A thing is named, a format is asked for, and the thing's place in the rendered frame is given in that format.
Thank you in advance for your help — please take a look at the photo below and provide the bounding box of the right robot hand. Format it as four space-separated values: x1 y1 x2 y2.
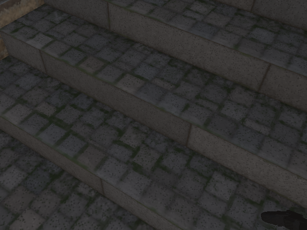
261 210 307 230

